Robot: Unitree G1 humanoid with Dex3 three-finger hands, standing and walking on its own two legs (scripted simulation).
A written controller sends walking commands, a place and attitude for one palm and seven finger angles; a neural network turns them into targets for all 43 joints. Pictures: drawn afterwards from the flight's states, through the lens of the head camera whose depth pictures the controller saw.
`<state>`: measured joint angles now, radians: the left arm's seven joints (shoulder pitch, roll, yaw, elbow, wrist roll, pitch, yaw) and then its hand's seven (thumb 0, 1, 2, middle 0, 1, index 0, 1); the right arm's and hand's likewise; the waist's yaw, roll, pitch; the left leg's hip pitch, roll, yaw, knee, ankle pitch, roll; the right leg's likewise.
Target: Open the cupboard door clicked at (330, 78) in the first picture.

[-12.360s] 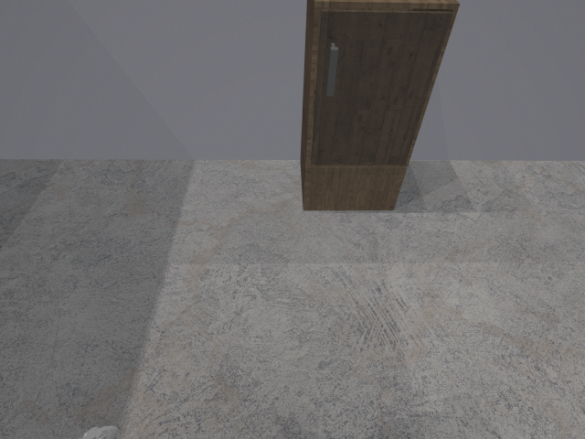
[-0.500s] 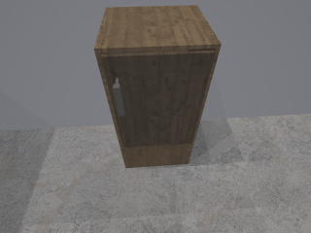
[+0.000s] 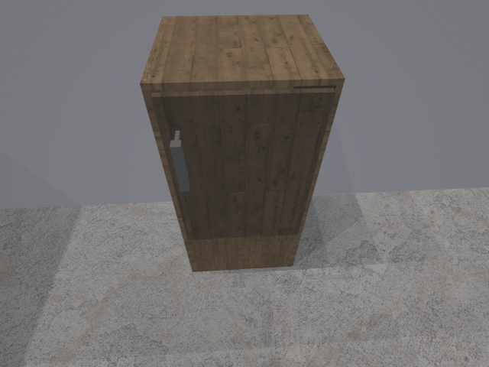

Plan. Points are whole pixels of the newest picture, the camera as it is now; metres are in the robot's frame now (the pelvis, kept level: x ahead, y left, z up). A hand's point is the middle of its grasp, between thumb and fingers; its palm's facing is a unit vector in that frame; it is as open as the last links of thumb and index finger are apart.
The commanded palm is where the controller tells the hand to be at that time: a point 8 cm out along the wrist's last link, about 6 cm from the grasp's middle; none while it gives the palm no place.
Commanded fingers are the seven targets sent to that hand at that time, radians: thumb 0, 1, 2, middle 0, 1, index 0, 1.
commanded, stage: shuffle to correct the standing spot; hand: left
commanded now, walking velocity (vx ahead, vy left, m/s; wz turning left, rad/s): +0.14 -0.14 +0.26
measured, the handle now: (181, 161) +0.59 +0.19 -0.05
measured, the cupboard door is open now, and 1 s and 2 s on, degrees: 0 0 0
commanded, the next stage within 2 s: come to a stop and stand still in 0.14 s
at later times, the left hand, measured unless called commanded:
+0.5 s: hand out of the picture +0.04 +0.14 -0.18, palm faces +0.14 -0.98 -0.16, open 7.4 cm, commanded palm none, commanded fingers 0.00 0.90 0.90 -0.20 -0.30 -0.20 -0.30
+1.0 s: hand out of the picture +0.09 +0.16 -0.19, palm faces +0.17 -0.97 -0.19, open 7.4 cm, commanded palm none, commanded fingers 0.00 0.90 0.90 -0.20 -0.30 -0.20 -0.30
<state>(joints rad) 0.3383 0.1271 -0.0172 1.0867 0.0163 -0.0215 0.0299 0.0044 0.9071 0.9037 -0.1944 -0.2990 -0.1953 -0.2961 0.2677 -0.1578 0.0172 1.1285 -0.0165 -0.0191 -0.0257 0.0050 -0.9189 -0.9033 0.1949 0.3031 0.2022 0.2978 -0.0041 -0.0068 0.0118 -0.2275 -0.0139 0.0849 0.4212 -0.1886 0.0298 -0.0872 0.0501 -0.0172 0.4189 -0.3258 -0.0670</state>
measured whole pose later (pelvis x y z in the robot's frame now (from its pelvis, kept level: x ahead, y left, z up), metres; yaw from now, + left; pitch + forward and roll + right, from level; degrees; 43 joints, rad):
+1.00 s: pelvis +0.07 -0.03 -0.01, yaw +7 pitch -1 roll +1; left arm 0.22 0.20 0.05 0.99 0.02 0.06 0.03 0.00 0.90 0.90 -0.20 -0.30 -0.20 -0.30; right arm 0.20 -0.16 -0.03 0.99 -0.02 0.01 -0.02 0.00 -0.91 -0.90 0.19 0.30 0.20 0.30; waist 0.02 -0.07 0.06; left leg -0.22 -0.04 0.09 0.52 -0.28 0.07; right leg -0.37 -0.06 0.01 0.79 -0.45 0.02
